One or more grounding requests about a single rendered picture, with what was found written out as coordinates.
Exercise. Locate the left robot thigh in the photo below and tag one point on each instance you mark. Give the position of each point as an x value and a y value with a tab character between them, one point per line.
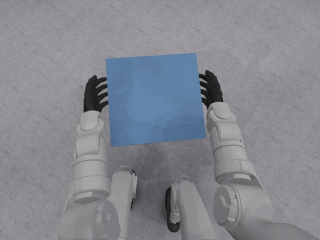
123	190

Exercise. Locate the left robot hand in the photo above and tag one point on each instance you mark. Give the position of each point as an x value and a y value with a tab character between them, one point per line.
92	100

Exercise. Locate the carton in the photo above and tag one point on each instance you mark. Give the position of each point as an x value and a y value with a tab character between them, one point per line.
154	99

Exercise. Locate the robot left shin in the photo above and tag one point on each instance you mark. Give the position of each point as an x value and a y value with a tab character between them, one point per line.
123	168

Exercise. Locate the robot left upper arm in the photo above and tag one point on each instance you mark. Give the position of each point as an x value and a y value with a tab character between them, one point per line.
97	220

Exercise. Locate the robot right upper arm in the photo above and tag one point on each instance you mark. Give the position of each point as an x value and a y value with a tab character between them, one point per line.
246	212

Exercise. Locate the right robot hand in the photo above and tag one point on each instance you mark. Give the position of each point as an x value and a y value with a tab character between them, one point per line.
213	91

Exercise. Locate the robot left forearm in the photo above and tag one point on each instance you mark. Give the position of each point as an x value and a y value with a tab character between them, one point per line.
90	180

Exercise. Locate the robot right forearm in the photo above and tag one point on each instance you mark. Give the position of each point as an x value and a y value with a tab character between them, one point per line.
228	148

